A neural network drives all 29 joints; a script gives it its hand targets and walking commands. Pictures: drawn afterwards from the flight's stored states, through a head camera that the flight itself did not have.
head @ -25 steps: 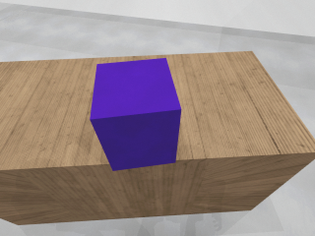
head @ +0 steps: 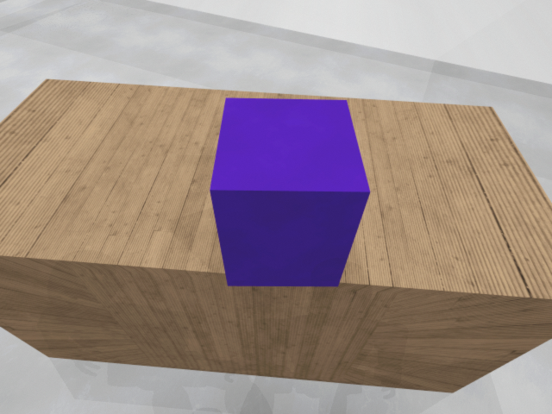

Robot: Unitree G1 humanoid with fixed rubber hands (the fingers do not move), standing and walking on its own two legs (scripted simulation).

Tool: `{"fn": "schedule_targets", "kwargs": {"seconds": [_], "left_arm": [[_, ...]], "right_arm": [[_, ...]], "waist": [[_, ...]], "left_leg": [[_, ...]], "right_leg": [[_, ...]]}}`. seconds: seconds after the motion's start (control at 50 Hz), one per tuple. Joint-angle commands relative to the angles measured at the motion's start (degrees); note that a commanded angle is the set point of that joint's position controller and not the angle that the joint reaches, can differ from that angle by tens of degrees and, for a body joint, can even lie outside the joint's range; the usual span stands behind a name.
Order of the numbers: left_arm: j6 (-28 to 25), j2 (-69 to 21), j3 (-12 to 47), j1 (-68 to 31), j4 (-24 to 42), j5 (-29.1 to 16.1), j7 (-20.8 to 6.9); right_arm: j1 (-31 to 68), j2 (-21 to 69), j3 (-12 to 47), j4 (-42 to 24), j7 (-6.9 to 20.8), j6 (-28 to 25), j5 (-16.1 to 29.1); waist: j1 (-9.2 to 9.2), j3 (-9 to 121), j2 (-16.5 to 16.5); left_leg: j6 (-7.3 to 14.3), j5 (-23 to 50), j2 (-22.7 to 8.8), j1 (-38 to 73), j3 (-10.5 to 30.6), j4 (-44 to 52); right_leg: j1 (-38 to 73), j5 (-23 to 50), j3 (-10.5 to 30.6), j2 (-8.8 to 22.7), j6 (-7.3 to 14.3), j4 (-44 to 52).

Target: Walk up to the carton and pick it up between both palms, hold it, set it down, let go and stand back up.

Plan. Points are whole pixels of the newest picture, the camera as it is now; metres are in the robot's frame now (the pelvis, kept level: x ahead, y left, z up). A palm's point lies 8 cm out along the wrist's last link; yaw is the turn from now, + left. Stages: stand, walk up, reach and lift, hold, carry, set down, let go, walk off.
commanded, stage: walk up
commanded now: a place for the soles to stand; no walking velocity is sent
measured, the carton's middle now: (284, 196) +0.46 +0.01 +0.04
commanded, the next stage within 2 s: reach and lift in 1.22 s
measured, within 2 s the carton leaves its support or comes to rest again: neither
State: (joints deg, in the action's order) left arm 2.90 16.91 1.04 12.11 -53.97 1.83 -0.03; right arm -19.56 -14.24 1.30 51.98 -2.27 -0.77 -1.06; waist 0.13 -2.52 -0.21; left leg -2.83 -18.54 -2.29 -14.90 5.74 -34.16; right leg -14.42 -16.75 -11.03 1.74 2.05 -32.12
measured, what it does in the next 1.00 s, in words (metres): stands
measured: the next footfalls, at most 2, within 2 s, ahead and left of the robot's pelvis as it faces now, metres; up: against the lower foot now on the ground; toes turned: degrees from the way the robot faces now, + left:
none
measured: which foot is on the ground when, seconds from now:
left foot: down 0.00-1.00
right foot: down 0.00-1.00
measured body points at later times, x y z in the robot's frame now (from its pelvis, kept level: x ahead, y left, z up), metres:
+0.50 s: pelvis +0.00 -0.01 +0.00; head +0.02 +0.00 +0.45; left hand +0.03 +0.26 -0.14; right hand +0.08 -0.26 -0.14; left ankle -0.01 +0.14 -0.73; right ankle +0.01 -0.09 -0.73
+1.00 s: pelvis -0.01 +0.00 +0.00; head +0.01 +0.02 +0.45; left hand -0.03 +0.28 -0.14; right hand +0.10 -0.24 -0.13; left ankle -0.01 +0.14 -0.73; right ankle +0.01 -0.09 -0.73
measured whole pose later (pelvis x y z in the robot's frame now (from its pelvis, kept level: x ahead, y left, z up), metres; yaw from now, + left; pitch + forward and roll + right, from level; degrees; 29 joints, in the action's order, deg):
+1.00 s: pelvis -0.01 +0.00 +0.00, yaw +12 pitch -1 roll -2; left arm 2.7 17.3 2.2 15.9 -55.9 0.6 -0.2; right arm -17.1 -14.9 2.7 51.6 -1.8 -0.7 -0.1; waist -0.6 -1.8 -0.6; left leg -0.8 -15.6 1.3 -17.2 8.5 -33.5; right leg -12.0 -16.7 -15.7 3.4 1.5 -29.7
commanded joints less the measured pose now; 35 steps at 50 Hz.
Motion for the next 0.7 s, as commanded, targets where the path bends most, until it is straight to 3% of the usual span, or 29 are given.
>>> {"fn": "schedule_targets", "kwargs": {"seconds": [0.0,0.08,0.1,0.14,0.16,0.18,0.2,0.22,0.24,0.26,0.28,0.32,0.34,0.36,0.38,0.4,0.44,0.48,0.5,0.52,0.58,0.62,0.64,0.68], "left_arm": [[-0.77,6.30,-1.27,1.84,3.52,0.03,0.29],[-0.20,8.76,-1.72,0.81,4.63,-0.68,0.54],[0.10,8.68,-1.74,-0.44,4.92,-0.62,0.59],[0.38,8.42,-1.17,-1.50,5.13,-0.34,0.10],[0.58,7.83,-1.02,-2.37,5.45,-0.35,-0.06],[0.77,7.15,-0.88,-1.82,5.66,-0.34,-0.31],[0.77,6.12,-0.45,-0.65,5.79,-0.13,-0.44],[0.73,5.42,-0.29,0.45,5.84,-0.01,-0.59],[0.48,4.99,-0.25,1.17,5.80,0.09,-0.70],[0.10,4.49,-0.08,1.78,6.01,-0.20,-0.68],[-0.35,4.39,-0.18,2.85,5.52,-0.16,-0.59],[-1.43,6.55,-0.73,4.39,5.17,-0.03,-0.48],[-1.69,8.31,-0.99,4.55,5.15,-0.33,-0.31],[-1.53,8.79,-1.26,3.49,5.17,-0.81,-0.16],[-1.27,9.30,-1.00,2.53,4.95,-1.32,0.05],[-1.03,9.08,-0.90,1.31,5.33,-1.45,0.14],[-0.55,8.28,-0.56,-0.46,4.99,-1.17,-0.01],[-0.78,5.89,0.43,0.97,3.93,-1.31,-0.18],[-0.96,5.43,0.50,2.18,3.58,-1.32,-0.27],[-1.21,5.71,0.27,3.23,3.01,-1.38,-0.23],[-1.16,6.52,-0.12,3.35,2.70,-1.29,-0.13],[-0.82,6.41,0.24,2.90,2.50,-1.39,-0.02],[-0.81,6.51,0.08,3.39,2.49,-1.39,0.04],[-0.62,6.68,-0.13,2.57,2.17,-1.34,0.03]], "right_arm": [[-0.93,-9.13,-2.40,-3.42,-0.27,-0.49,0.10],[-2.92,-6.25,-1.59,-5.18,-0.35,-0.18,0.24],[-3.76,-5.61,-1.66,-5.29,-0.52,-0.26,0.04],[-5.21,-5.77,-1.83,-5.50,-0.59,-0.51,0.03],[-5.88,-6.86,-2.25,-5.56,-0.56,-0.67,-0.12],[-6.09,-8.35,-2.69,-5.83,-0.52,-0.89,0.13],[-6.11,-11.45,-3.50,-6.10,-0.51,-0.89,0.27],[-5.30,-13.06,-4.08,-6.41,-0.63,-0.74,0.23],[-4.35,-13.23,-4.02,-6.43,-0.82,-0.53,0.08],[-2.86,-12.87,-3.92,-6.96,-0.77,-0.57,0.20],[-0.99,-12.05,-3.47,-7.27,-0.63,-0.55,0.26],[0.67,-9.65,-2.39,-7.92,-0.04,-0.57,0.22],[0.34,-7.21,-1.96,-7.84,0.22,-0.47,0.40],[-0.88,-5.78,-1.47,-7.52,0.15,-0.32,0.45],[-1.85,-5.10,-1.23,-7.15,-0.08,-0.18,0.42],[-2.26,-5.04,-1.26,-6.76,-0.26,-0.17,0.25],[-3.33,-4.64,-1.09,-6.39,-0.39,-0.57,0.06],[-4.11,-4.85,-0.63,-5.41,0.05,-0.90,0.02],[-3.68,-6.43,-0.78,-5.53,0.28,-1.09,0.35],[-2.06,-7.84,-1.21,-5.13,0.43,-1.12,0.15],[-0.90,-7.79,-0.83,-4.82,0.13,-0.95,0.33],[-0.93,-7.04,-0.55,-4.53,-0.03,-0.66,0.63],[-0.47,-7.28,-0.48,-4.26,0.05,-0.63,0.56],[-0.83,-6.92,-0.31,-3.48,0.04,-0.65,0.68]], "waist": [[-0.79,-0.94,-3.95],[-0.06,0.68,4.59],[0.68,0.18,4.03],[1.41,0.07,3.73],[1.94,-0.86,-0.01],[1.42,-0.98,-1.78],[1.40,-0.88,-7.07],[1.08,-0.68,-8.26],[0.72,-1.05,-8.69],[-0.31,0.57,-9.56],[-0.78,1.18,-8.23],[-1.91,3.15,-4.53],[-1.22,3.02,0.43],[-0.56,3.12,3.06],[0.01,2.47,2.87],[0.57,1.04,2.67],[1.68,-0.29,3.72],[1.38,0.65,4.05],[0.46,1.83,3.56],[-0.38,2.78,0.35],[-0.61,3.84,-0.86],[-0.17,1.97,0.53],[-0.31,1.96,-1.68],[0.08,0.39,-0.92]], "left_leg": [[7.00,12.13,-4.10,-9.24,6.02,5.66],[4.47,5.69,2.04,-6.30,-2.26,-5.23],[4.60,3.56,2.06,-5.41,-3.07,-5.63],[5.36,3.35,1.36,-1.47,-1.57,-2.16],[5.85,7.51,-0.41,-1.78,1.00,0.54],[7.51,9.63,-3.59,-3.20,8.21,4.53],[10.17,10.56,-7.63,-5.44,16.07,9.06],[12.07,9.71,-9.55,-5.71,20.96,11.89],[12.83,9.76,-10.24,-5.58,21.38,12.19],[12.58,11.46,-10.03,-4.77,20.41,12.00],[11.68,12.28,-9.46,-5.46,18.50,10.68],[7.52,11.96,-4.47,-9.73,10.47,6.16],[5.63,10.49,-0.22,-9.65,5.25,0.95],[4.19,6.04,2.75,-7.57,0.99,-3.64],[4.24,2.51,3.25,-6.17,-1.03,-5.00],[4.59,-0.16,2.64,-4.71,-1.99,-4.24],[5.64,4.91,1.41,-1.57,-0.60,-0.70],[6.20,12.58,-0.39,-0.80,3.06,2.78],[6.41,15.71,-1.50,-2.16,4.80,3.48],[6.25,18.45,-1.67,-3.25,4.84,3.42],[5.94,17.43,-0.99,-4.49,4.06,2.69],[5.95,16.19,-0.86,-4.80,4.46,3.18],[5.92,14.77,-0.78,-5.12,4.41,3.22],[5.92,14.66,-0.92,-6.17,5.14,4.13]], "right_leg": [[5.44,2.00,7.80,4.84,0.50,4.42],[1.24,-3.63,10.82,12.05,5.32,12.36],[-0.32,-4.16,10.34,13.06,5.90,12.44],[-3.86,-5.91,7.61,12.04,4.70,10.21],[-3.71,-5.68,5.49,10.33,3.41,6.77],[-3.60,-5.51,3.79,6.77,1.55,1.69],[-1.97,-4.77,4.15,3.61,-0.33,-3.72],[-3.02,-6.43,5.46,1.83,-1.37,-5.49],[-2.89,-8.31,6.30,1.64,-1.41,-4.63],[-2.03,-7.71,7.70,1.72,-1.31,-3.11],[-0.03,-3.52,8.26,2.31,-1.03,0.15],[8.69,3.40,10.12,5.05,0.05,5.98],[8.47,4.30,12.96,8.53,1.61,9.38],[6.39,4.33,14.32,11.90,3.32,12.70],[3.69,3.12,15.17,13.88,4.95,14.28],[1.09,1.69,14.64,14.15,4.85,14.97],[-2.05,0.66,9.91,11.61,4.61,13.04],[0.34,1.33,7.70,9.51,3.06,10.72],[3.85,4.15,5.97,7.41,2.07,9.19],[6.27,7.78,5.81,7.32,1.70,8.08],[8.53,9.16,5.50,8.22,2.16,7.74],[7.07,6.20,5.06,8.34,2.27,8.20],[6.92,4.56,5.20,8.32,2.29,8.75],[5.97,1.80,4.54,7.86,1.95,8.45]]}}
